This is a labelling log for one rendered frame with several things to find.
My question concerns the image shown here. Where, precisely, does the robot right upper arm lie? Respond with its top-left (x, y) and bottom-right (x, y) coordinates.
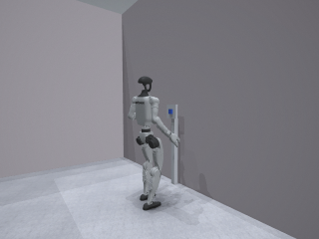
top-left (149, 97), bottom-right (160, 124)

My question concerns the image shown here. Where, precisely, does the right robot foot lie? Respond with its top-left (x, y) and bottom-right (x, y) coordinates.
top-left (143, 201), bottom-right (161, 211)

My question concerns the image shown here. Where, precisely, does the robot right forearm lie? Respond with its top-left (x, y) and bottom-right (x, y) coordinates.
top-left (156, 117), bottom-right (172, 137)

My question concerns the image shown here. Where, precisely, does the panel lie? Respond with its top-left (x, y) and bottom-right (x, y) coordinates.
top-left (166, 105), bottom-right (178, 185)

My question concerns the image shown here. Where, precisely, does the robot right thigh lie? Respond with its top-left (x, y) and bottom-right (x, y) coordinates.
top-left (148, 135), bottom-right (163, 177)

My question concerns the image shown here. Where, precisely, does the right robot hand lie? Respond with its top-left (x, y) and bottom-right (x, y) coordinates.
top-left (168, 133), bottom-right (180, 147)

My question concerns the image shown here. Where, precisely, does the robot left upper arm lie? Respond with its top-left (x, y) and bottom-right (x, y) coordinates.
top-left (128, 97), bottom-right (137, 120)

